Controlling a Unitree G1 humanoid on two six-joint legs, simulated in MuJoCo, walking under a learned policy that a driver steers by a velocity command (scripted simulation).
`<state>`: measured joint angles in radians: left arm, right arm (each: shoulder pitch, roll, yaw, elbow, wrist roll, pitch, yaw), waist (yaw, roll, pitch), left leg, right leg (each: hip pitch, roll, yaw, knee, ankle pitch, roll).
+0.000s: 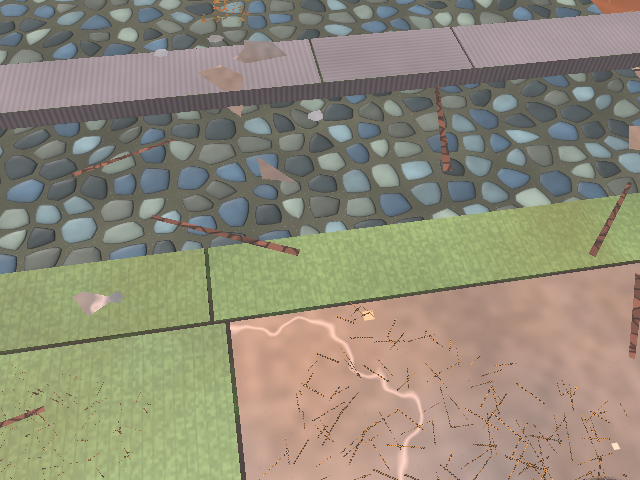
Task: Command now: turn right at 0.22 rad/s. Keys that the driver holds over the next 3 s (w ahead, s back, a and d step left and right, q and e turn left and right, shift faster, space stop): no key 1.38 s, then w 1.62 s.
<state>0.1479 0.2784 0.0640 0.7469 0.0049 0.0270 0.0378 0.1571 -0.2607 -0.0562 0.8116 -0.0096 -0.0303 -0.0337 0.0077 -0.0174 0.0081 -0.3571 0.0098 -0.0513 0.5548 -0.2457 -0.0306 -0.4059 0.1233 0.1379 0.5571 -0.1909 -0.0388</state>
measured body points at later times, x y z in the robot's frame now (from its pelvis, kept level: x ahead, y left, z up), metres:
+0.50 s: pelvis +0.01 -0.01 +0.01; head +0.02 -0.02 +0.46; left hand +0.13 +0.24 -0.11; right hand +0.10 -0.27 -0.13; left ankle +0.02 +0.13 -0.73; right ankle -0.01 -0.13 -0.73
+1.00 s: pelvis +0.01 -0.01 +0.01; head +0.02 -0.02 +0.46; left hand +0.08 +0.23 -0.14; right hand +0.04 -0.27 -0.14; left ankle +0.03 +0.13 -0.73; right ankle -0.01 -0.13 -0.73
